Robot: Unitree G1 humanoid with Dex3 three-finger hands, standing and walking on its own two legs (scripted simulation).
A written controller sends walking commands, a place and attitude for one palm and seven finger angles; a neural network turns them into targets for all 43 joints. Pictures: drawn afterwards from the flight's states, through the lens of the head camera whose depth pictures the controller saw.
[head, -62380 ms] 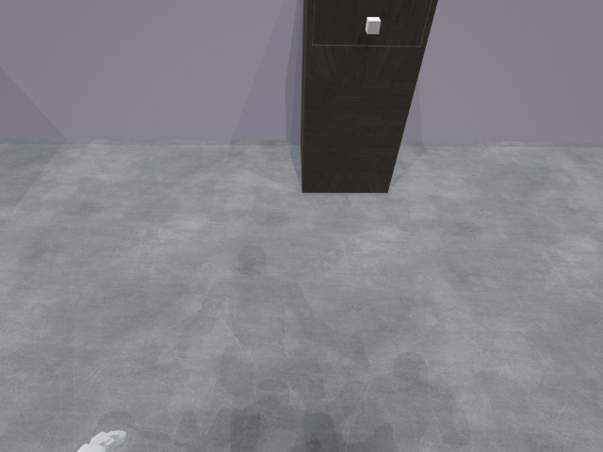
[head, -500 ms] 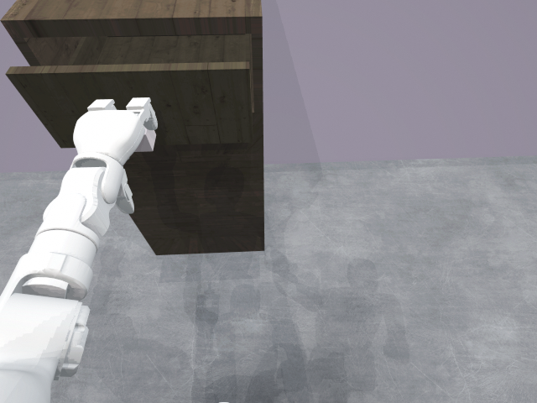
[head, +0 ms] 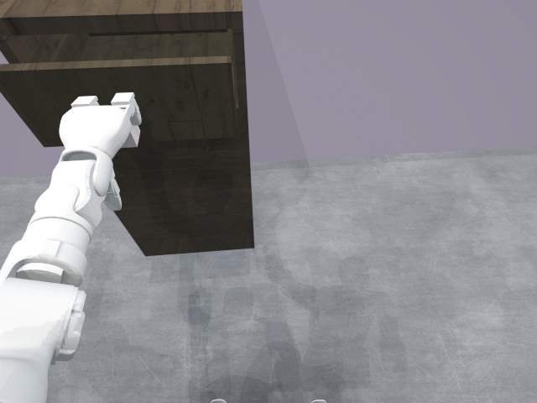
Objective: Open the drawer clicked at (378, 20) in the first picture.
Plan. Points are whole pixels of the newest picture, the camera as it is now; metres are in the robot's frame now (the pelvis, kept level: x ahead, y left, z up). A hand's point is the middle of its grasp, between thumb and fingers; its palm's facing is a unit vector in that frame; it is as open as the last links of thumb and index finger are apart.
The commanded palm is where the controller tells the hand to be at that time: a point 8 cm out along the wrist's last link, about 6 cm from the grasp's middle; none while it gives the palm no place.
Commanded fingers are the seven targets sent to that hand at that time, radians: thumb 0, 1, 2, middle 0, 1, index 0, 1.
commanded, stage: lower the fingers behind the handle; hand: left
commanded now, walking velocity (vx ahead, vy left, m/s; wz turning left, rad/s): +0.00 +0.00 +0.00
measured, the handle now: (125, 123) +0.56 +0.25 +0.07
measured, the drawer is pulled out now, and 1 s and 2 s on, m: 0.10 0.10 0.10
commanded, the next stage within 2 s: lift the fingers back up to retry in 0.28 s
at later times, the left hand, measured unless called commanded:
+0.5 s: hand (112, 153) +0.47 +0.25 +0.08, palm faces -0.01 +0.01 -1.00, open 14.1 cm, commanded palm +0.45 +0.24 +0.13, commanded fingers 0.00 -0.50 0.30 -0.30 -1.20 -0.30 -1.20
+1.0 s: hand (96, 124) +0.47 +0.25 +0.14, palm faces +0.02 +0.00 -1.00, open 13.9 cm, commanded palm +0.44 +0.24 +0.19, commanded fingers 0.00 -0.50 0.30 -0.30 -1.20 -0.30 -1.20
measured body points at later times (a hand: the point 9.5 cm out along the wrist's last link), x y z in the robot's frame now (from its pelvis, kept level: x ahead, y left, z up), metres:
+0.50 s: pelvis +0.00 +0.00 +0.00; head +0.07 +0.00 +0.45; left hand +0.47 +0.24 +0.14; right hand +0.06 -0.27 -0.13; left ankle +0.00 +0.11 -0.71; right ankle +0.00 -0.12 -0.71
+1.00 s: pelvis +0.03 +0.00 +0.02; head +0.07 -0.02 +0.46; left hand +0.47 +0.24 +0.20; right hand +0.12 -0.26 -0.12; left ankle +0.00 +0.11 -0.71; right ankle +0.00 -0.12 -0.71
